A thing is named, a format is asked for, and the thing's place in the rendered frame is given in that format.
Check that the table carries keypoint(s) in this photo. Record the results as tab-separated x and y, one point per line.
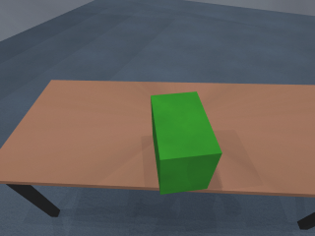
99	134

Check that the carton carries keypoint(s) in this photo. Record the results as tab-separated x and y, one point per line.
186	148

